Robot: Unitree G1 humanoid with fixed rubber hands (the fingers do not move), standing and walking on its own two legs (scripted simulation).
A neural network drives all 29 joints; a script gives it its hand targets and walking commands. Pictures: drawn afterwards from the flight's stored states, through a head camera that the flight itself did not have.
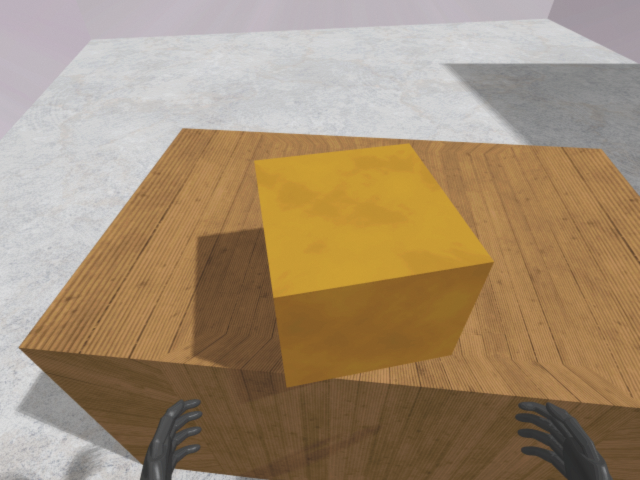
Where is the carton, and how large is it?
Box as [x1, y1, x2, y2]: [254, 143, 493, 387]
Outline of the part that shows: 408,143 254,161 274,305 287,387 451,354 493,261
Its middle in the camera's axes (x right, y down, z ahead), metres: +0.05 +0.03 +0.65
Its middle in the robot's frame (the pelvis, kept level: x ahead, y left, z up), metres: +0.49 +0.01 +0.00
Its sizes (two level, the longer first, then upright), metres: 0.299 0.282 0.234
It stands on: a pedestal, 0.66 m high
